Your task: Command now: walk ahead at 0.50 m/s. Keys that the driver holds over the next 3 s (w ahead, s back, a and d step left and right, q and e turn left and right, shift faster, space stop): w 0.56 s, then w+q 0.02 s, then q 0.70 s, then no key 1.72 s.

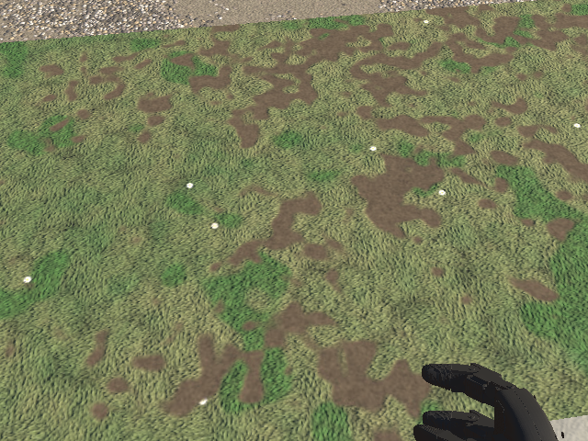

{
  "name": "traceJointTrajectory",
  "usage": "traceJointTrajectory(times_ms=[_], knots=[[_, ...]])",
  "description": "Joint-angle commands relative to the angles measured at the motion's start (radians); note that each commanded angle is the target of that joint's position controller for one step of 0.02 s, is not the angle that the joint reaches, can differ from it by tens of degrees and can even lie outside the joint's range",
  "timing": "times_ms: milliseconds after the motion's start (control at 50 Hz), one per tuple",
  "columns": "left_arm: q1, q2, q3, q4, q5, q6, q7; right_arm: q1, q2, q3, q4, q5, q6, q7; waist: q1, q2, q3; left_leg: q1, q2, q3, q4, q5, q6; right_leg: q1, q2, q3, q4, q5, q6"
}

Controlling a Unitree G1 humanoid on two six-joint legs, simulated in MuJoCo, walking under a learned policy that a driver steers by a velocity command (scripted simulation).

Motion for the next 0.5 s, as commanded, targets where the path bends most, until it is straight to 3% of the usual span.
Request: traceJointTrajectory(times_ms=[20,40,60,80,100,120,140,160,200,260,280,340,360,380,440,500], knots=[[-0.065,0.145,0.038,-0.113,-0.035,-0.001,0.005,0.349,-0.277,-0.102,0.052,0.062,-0.033,-0.015,-0.143,0.215,-0.345,0.84,0.305,-0.48,-0.142,-0.198,-0.018,-0.561,-0.022,-0.014,0.725,-0.179,-0.037],[0.031,0.182,0.051,-0.104,-0.084,-0.002,-0.024,0.381,-0.241,-0.094,0.034,0.066,-0.037,0.001,-0.175,0.357,-0.407,0.957,0.385,-0.877,-0.351,0.009,0.066,-0.858,0.044,0.039,0.961,-0.125,-0.053],[0.021,0.201,0.059,-0.094,-0.082,0.005,-0.018,0.332,-0.212,-0.091,0.023,0.054,-0.039,-0.012,-0.16,0.248,-0.393,0.95,0.393,-0.826,-0.349,0.113,0.047,-0.939,-0.015,0.062,1.122,-0.038,-0.03],[-0.042,0.152,0.049,-0.103,-0.07,0.013,-0.011,0.322,-0.219,-0.101,0.028,0.034,-0.051,-0.025,-0.154,0.111,-0.342,0.865,0.371,-0.719,-0.3,0.293,0.028,-0.958,-0.064,0.07,1.176,0.052,-0.005],[-0.118,0.102,0.033,-0.106,-0.043,0.018,0.005,0.308,-0.194,-0.101,0.057,0.033,-0.068,-0.037,-0.129,-0.007,-0.25,0.676,0.33,-0.543,-0.264,0.354,0.022,-0.921,-0.122,0.064,1.139,0.126,0.01],[-0.148,0.031,0.012,-0.117,-0.032,0.019,0.016,0.274,-0.152,-0.093,0.076,0.047,-0.077,-0.05,-0.077,-0.095,-0.167,0.446,0.257,-0.408,-0.247,0.39,-0.001,-0.82,-0.155,0.075,1.058,0.161,0.016],[-0.152,0.005,0.004,-0.134,-0.025,0.02,0.016,0.251,-0.121,-0.08,0.087,0.051,-0.072,-0.063,-0.036,-0.081,-0.135,0.286,0.215,-0.337,-0.268,0.381,0.001,-0.724,-0.167,0.078,0.992,0.157,0.014],[-0.158,0.015,0.009,-0.147,-0.013,0.02,0.015,0.241,-0.096,-0.065,0.096,0.043,-0.064,-0.07,-0.009,-0.043,-0.124,0.211,0.184,-0.293,-0.291,0.374,0.006,-0.684,-0.166,0.07,0.95,0.151,0.009],[-0.231,0.052,0.015,-0.201,0.006,0.022,0.004,0.272,-0.109,-0.052,0.121,0.021,-0.06,-0.068,-0.007,0.029,-0.122,0.203,0.154,-0.237,-0.317,0.429,0.028,-0.736,-0.155,0.031,0.925,0.195,0.015],[-0.371,0.08,0.015,-0.258,-0.017,0.028,-0.026,0.385,-0.153,-0.048,0.184,0.016,-0.06,-0.058,-0.052,0.037,-0.072,0.272,0.153,-0.236,-0.352,0.314,0.034,-0.888,-0.176,0.008,0.857,0.241,0.031],[-0.407,0.085,0.012,-0.272,-0.015,0.027,-0.03,0.422,-0.163,-0.046,0.199,0.023,-0.057,-0.058,-0.066,0.022,-0.057,0.285,0.162,-0.256,-0.364,0.285,0.044,-0.912,-0.178,0.011,0.836,0.246,0.038],[-0.513,0.088,0.01,-0.296,-0.036,0.027,-0.051,0.517,-0.152,-0.032,0.232,0.009,-0.052,-0.061,-0.103,0.028,-0.021,0.387,0.153,-0.26,-0.372,0.272,0.032,-0.99,-0.164,-0.002,0.725,0.31,0.044],[-0.561,0.082,0.006,-0.307,-0.039,0.028,-0.061,0.537,-0.146,-0.027,0.238,0.003,-0.053,-0.063,-0.117,0.028,-0.009,0.408,0.148,-0.254,-0.374,0.278,0.03,-0.991,-0.156,-0.007,0.676,0.335,0.042],[-0.587,0.057,-0.002,-0.307,-0.044,0.032,-0.067,0.559,-0.149,-0.025,0.237,0.016,-0.045,-0.061,-0.127,0.009,-0.019,0.44,0.154,-0.249,-0.372,0.328,0.033,-0.956,-0.149,-0.006,0.633,0.35,0.034],[-0.667,0.048,-0.006,-0.305,-0.053,0.036,-0.091,0.621,-0.146,-0.015,0.243,0.004,-0.033,-0.057,-0.152,0.002,0.06,0.522,0.159,-0.224,-0.363,0.403,0.038,-0.908,-0.107,-0.019,0.445,0.327,0.012],[-0.707,0.046,-0.006,-0.294,-0.057,0.036,-0.107,0.612,-0.163,-0.012,0.24,0.007,-0.035,-0.062,-0.137,0.012,0.133,0.503,0.165,-0.189,-0.344,0.497,0.023,-0.761,-0.059,-0.031,0.293,0.299,-0.03]])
